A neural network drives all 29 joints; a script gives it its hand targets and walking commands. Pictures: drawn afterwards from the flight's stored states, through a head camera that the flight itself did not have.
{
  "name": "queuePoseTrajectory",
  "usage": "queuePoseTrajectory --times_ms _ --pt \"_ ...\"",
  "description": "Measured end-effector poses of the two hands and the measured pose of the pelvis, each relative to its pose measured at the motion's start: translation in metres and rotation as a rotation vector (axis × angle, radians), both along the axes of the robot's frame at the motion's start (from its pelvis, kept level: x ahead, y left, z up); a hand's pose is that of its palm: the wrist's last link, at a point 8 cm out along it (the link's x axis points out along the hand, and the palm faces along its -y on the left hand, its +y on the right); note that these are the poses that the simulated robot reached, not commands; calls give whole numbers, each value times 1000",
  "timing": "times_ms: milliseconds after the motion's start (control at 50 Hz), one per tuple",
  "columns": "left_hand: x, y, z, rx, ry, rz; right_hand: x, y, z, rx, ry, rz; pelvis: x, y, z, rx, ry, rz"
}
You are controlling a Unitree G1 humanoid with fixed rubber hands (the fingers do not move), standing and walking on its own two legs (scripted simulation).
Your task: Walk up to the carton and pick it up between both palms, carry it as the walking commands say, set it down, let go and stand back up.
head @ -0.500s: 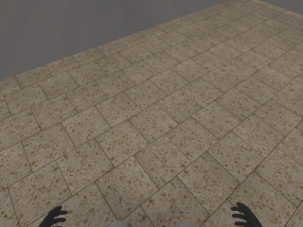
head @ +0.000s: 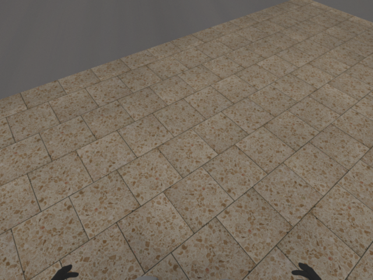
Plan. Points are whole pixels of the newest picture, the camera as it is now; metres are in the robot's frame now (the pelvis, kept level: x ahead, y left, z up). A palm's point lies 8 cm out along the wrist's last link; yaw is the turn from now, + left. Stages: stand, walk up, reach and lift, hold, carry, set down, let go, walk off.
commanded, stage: stand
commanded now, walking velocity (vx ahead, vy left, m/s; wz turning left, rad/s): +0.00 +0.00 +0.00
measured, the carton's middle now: out of the picture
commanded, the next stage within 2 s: walk up in 0.88 s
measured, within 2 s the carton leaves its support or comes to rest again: neither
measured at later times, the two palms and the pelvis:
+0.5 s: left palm out of the picture +0.07 +0.28 -0.10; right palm out of the picture +0.07 -0.30 -0.10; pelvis -0.01 -0.01 +0.02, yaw +0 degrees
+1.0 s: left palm out of the picture +0.08 +0.28 -0.09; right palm out of the picture +0.08 -0.29 -0.10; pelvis -0.01 +0.00 +0.03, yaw +0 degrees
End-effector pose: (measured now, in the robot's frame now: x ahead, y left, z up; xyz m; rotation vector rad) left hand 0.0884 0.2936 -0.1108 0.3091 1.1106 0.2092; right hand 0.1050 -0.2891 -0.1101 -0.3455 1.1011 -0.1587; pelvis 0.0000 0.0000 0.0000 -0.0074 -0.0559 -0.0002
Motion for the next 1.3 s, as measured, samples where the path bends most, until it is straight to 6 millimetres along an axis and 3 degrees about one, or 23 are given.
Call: queuePoseTrajectory --times_ms 400,680,1120,1220,1300 --pt "-16 -16 13 -28 45 -4 -27 -5 12 27 39 -40 -13 -6 19 3 -18 -5" --pt "-14 -17 16 -34 63 -10 -44 -7 13 23 91 -64 -15 -6 25 1 -6 -7" --pt "-6 -7 20 -21 69 8 -19 -2 17 25 70 -57 -1 -3 27 6 3 -7" --pt "9 -3 20 -21 91 -99 -10 -26 22 -5 -54 -117 -6 -8 18 56 29 -124" --pt "37 -12 24 -4 109 -194 -27 -68 24 -65 -103 -184 -7 -21 10 87 35 -199"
